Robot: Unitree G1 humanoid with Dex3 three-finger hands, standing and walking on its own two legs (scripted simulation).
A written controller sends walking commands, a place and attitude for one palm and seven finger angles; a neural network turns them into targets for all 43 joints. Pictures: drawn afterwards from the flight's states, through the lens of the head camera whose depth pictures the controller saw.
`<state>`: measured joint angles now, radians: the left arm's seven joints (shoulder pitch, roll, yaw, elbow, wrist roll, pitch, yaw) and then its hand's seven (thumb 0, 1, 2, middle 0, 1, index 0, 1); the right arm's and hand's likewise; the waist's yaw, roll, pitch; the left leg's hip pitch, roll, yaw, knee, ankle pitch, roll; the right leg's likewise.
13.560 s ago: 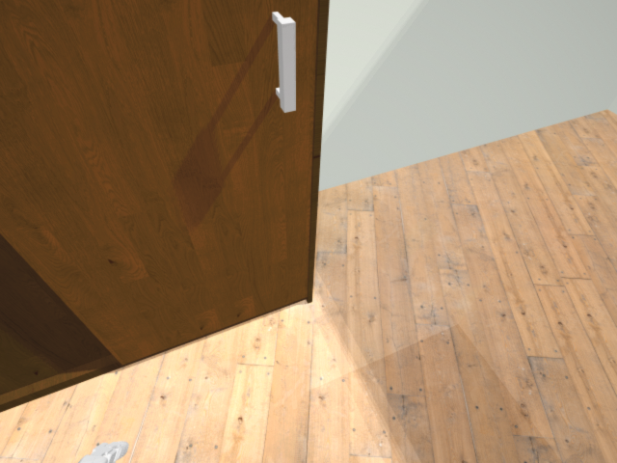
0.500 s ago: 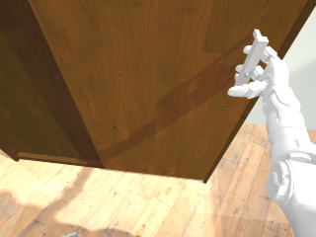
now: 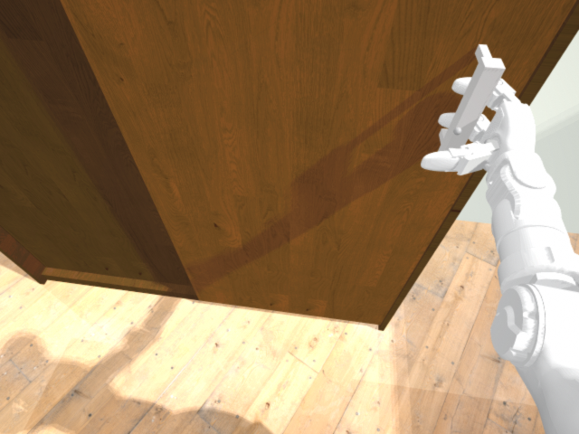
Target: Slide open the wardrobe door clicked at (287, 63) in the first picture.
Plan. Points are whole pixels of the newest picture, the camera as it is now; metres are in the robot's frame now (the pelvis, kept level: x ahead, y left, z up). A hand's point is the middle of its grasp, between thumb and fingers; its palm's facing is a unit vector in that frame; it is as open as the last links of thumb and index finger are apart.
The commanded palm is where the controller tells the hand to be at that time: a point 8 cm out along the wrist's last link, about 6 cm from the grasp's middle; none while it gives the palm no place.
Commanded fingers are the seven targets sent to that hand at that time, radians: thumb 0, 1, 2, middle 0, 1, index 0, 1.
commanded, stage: slide the fingers in behind the handle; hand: right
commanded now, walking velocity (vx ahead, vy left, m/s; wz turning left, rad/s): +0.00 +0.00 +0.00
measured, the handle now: (463, 107) +0.54 -0.14 +0.18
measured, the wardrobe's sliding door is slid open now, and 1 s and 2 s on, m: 0.00 0.00 0.00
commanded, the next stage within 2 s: grip the handle and tug to test in 0.14 s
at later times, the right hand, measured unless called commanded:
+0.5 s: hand (458, 129) +0.50 -0.13 +0.18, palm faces -0.02 +1.00 +0.02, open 12.3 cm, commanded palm +0.47 -0.19 +0.18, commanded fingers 0.00 -0.15 -0.58 0.37 1.29 0.37 1.29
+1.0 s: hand (457, 132) +0.49 -0.13 +0.18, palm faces -0.02 +1.00 +0.02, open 6.2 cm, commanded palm +0.46 -0.19 +0.18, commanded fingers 0.00 -0.90 -0.90 0.45 1.40 0.45 1.40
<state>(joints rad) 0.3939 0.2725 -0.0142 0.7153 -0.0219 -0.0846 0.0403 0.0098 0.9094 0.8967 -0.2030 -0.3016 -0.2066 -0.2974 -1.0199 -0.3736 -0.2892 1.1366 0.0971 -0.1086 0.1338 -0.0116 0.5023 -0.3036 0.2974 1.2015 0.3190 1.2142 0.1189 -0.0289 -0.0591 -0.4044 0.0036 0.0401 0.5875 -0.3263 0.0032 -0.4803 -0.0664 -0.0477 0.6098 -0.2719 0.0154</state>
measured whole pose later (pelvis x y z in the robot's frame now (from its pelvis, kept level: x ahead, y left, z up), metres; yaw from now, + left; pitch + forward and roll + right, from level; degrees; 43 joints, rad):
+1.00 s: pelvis +0.00 +0.00 +0.00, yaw +0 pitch +7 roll +1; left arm 0.37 0.27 -0.01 0.70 -0.02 -0.07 0.04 0.01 0.91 0.90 -0.20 -0.30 -0.21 -0.30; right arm -0.95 -0.33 -0.28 1.05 0.11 -0.09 0.13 0.01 -0.62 -0.80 0.36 1.36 0.38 1.37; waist 0.10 -0.03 -0.07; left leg -0.37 0.00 0.04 0.58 -0.33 0.00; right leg -0.45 -0.07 -0.05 0.60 -0.28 0.02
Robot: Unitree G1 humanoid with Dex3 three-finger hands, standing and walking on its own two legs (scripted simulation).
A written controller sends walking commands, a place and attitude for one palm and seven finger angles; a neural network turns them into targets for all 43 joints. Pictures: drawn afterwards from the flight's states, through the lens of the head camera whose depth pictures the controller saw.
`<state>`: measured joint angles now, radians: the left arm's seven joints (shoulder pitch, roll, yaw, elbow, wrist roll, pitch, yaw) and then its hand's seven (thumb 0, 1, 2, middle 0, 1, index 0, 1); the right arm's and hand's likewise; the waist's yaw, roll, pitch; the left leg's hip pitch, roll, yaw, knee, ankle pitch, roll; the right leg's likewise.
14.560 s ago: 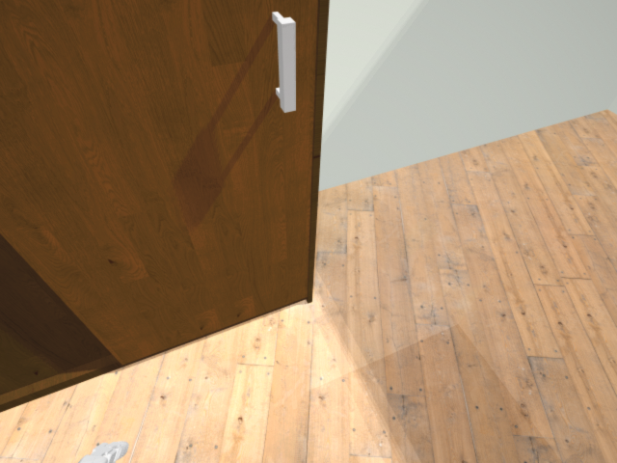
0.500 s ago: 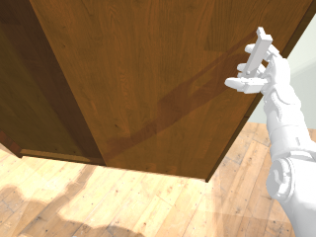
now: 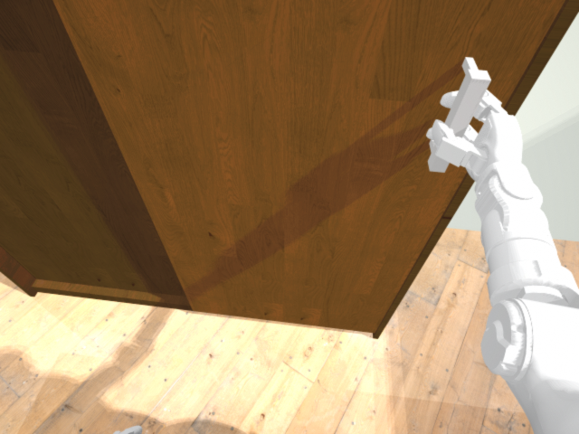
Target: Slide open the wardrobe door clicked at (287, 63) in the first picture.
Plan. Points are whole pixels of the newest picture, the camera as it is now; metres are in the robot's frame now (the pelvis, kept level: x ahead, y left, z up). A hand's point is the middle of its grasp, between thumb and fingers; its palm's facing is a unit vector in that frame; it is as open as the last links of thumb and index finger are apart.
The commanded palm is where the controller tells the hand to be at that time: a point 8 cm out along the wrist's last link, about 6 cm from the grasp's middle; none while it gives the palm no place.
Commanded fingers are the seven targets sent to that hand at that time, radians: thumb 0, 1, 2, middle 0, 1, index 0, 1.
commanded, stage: grip the handle and tug to test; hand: right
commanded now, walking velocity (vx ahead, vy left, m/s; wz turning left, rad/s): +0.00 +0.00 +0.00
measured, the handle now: (452, 117) +0.54 -0.15 +0.18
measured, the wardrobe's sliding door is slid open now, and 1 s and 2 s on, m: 0.00 0.00 0.00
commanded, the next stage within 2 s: tug the door sideways, standing still in 0.66 s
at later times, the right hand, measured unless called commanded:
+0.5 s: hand (444, 142) +0.48 -0.13 +0.18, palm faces -0.02 +1.00 +0.04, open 6.1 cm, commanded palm +0.43 -0.19 +0.18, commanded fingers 0.00 -0.90 -0.90 0.45 1.40 0.45 1.40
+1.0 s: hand (441, 140) +0.48 -0.12 +0.18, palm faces +0.02 +1.00 +0.01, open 5.8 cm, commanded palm +0.46 -0.15 +0.18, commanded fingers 0.00 -0.90 -0.90 0.45 1.40 0.45 1.40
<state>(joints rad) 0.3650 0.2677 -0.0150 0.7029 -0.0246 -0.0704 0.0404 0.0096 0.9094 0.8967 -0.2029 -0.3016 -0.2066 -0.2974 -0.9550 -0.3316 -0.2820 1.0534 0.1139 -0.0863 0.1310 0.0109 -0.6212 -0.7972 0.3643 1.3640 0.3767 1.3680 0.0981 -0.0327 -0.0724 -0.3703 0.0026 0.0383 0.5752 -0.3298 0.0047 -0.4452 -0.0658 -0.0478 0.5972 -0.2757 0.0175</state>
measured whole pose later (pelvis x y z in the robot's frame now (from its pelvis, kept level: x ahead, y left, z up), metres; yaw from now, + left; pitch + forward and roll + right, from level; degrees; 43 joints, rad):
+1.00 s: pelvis +0.03 +0.00 +0.01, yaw -1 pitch +6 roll +0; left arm 0.27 0.25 0.01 0.68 -0.02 0.00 0.06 0.01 0.91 0.90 -0.20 -0.30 -0.21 -0.30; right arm -0.79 -0.21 -0.18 0.68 0.13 0.14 0.03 0.02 -0.70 -0.83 0.32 1.36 0.37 1.37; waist 0.03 -0.03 -0.07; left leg -0.25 0.01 0.05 0.49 -0.33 0.00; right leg -0.34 -0.05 -0.03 0.52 -0.28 0.02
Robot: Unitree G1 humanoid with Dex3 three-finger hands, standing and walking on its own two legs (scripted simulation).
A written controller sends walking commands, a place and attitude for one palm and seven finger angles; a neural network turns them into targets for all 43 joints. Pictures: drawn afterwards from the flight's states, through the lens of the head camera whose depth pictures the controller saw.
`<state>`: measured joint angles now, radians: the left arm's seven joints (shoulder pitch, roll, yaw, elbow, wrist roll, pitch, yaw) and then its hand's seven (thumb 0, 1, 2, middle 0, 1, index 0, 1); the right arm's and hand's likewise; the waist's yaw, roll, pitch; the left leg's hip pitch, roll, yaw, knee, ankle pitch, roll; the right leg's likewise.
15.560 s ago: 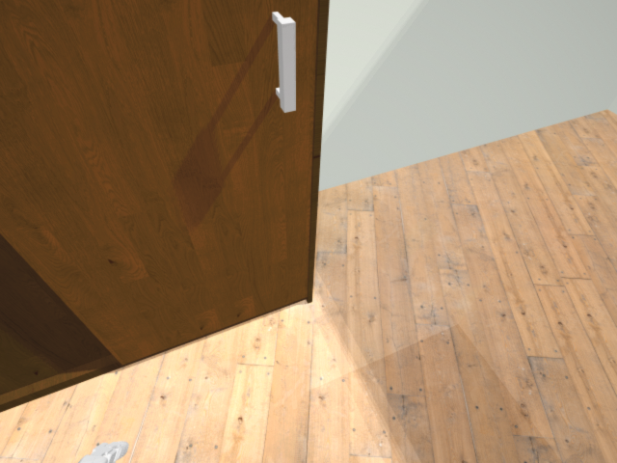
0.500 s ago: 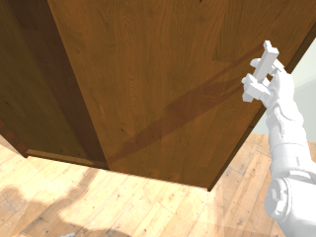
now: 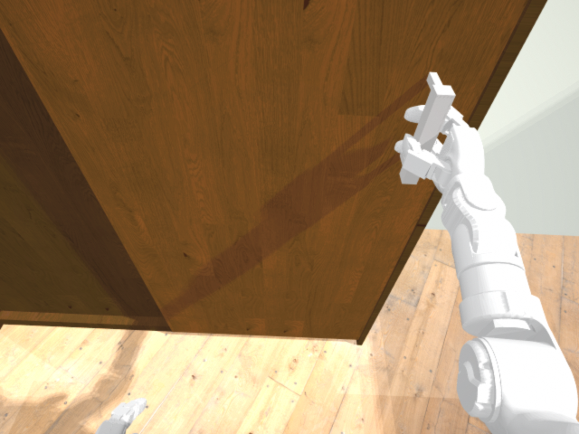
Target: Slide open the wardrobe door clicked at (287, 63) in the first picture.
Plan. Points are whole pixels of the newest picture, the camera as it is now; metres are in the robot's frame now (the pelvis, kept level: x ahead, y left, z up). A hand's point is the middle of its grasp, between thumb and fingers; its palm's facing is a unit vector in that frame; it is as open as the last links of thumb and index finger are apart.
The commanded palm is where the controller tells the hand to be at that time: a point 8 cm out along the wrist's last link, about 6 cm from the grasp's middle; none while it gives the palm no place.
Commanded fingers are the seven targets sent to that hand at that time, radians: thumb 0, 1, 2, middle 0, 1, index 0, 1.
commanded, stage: tug the door sideways, standing still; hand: right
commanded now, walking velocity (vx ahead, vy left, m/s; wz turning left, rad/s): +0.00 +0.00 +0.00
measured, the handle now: (420, 130) +0.51 -0.14 +0.17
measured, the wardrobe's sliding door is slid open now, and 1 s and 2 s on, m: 0.00 0.00 0.15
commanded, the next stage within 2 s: step sideways, sliding the door along in 0.32 s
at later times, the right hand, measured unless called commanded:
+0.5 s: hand (408, 158) +0.45 -0.11 +0.17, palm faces +0.04 +1.00 -0.09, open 6.1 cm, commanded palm +0.43 -0.14 +0.18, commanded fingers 0.00 -0.90 -0.90 0.45 1.40 0.45 1.40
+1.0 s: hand (400, 156) +0.46 -0.10 +0.16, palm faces +0.21 +0.97 -0.09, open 6.3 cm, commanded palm +0.43 -0.08 +0.17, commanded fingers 0.00 -0.90 -0.90 0.45 1.40 0.45 1.40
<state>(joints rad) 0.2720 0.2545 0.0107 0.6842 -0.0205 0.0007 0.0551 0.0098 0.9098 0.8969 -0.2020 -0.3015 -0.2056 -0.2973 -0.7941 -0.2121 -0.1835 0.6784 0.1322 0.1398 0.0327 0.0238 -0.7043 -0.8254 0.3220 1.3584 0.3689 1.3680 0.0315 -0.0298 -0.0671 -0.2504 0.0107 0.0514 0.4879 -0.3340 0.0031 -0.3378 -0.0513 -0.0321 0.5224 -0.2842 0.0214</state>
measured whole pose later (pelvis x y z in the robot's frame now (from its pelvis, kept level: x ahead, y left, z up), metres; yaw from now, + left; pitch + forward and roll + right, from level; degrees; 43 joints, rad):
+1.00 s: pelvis +0.01 +0.07 -0.01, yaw -3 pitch -2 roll +0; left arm 0.10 0.24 0.03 0.66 -0.04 -0.03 0.03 0.01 0.91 0.90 -0.20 -0.30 -0.20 -0.30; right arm -0.82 -0.23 -0.04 0.47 0.13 -0.05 -0.13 -0.01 -0.73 -0.86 0.41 1.40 0.19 1.39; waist -0.10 -0.04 0.26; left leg -0.48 -0.01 0.00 1.13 -0.51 0.02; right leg -0.25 -0.13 -0.06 0.65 -0.35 0.06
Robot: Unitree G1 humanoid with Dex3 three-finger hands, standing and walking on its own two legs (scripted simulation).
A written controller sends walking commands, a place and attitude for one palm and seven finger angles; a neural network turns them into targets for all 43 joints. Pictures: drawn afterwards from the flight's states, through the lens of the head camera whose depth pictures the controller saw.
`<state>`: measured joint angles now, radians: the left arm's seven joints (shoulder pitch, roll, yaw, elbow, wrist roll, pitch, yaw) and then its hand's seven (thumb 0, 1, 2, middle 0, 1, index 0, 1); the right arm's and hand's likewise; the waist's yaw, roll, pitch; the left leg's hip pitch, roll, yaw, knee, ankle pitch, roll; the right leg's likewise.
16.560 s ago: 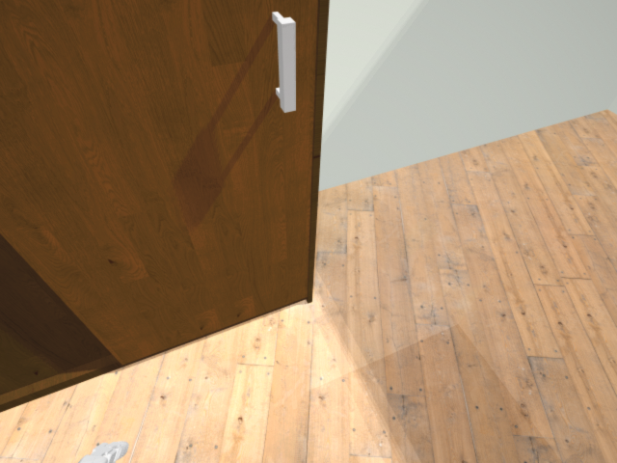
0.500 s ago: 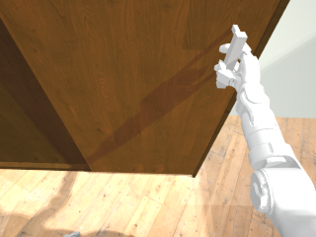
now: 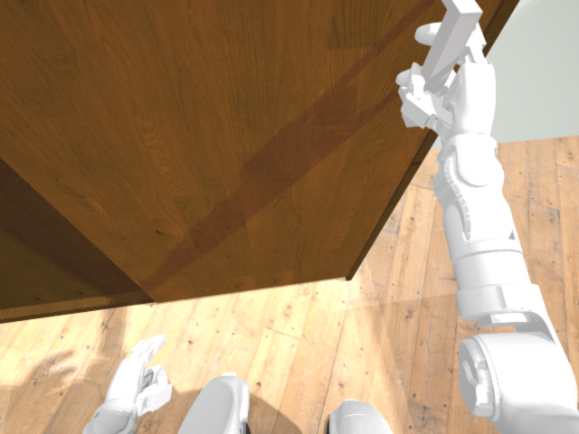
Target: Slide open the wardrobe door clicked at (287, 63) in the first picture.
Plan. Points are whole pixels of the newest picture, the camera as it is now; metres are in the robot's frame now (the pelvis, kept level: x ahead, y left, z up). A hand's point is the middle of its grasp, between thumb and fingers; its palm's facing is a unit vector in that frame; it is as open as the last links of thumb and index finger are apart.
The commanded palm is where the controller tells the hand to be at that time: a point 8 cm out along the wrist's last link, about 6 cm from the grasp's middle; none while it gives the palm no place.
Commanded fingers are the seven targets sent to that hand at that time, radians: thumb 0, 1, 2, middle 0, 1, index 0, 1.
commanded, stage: step sideways, sliding the door along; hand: right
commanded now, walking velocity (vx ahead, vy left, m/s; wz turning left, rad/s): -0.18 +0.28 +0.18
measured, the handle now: (428, 60) +0.51 -0.18 +0.19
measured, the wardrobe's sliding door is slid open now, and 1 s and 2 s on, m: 0.00 0.15 0.36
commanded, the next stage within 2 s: none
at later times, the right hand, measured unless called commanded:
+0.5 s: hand (374, 93) +0.46 -0.11 +0.17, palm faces +0.40 +0.91 -0.05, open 6.9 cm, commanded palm +0.42 -0.07 +0.18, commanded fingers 0.00 -0.90 -0.90 0.45 1.40 0.45 1.40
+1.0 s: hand (276, 103) +0.44 +0.01 +0.18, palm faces +0.33 +0.94 +0.03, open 7.1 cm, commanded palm +0.40 +0.04 +0.17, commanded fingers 0.00 -0.90 -0.90 0.45 1.40 0.45 1.40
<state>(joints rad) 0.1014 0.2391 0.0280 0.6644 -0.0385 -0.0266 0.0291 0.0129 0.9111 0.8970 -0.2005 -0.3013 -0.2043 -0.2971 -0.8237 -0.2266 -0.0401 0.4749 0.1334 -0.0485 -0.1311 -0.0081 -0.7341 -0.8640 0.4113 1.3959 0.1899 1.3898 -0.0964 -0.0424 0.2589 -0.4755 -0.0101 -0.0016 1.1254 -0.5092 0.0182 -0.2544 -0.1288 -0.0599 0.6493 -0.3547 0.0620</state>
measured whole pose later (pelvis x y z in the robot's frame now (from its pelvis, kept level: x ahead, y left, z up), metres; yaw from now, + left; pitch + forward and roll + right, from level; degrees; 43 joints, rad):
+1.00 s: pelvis +0.14 +0.18 +0.02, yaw -1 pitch -1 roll +3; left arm 0.10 0.20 0.02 0.55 -0.02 -0.14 -0.03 0.02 0.91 0.90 -0.20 -0.30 -0.21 -0.30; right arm -0.06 -0.08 0.00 -0.39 0.03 -0.08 -0.21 0.01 -0.75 -0.81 0.43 1.40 0.05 1.29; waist -0.16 -0.04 0.25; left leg -0.51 0.01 0.04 1.10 -0.47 -0.01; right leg -0.14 -0.14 -0.11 0.53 -0.36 0.05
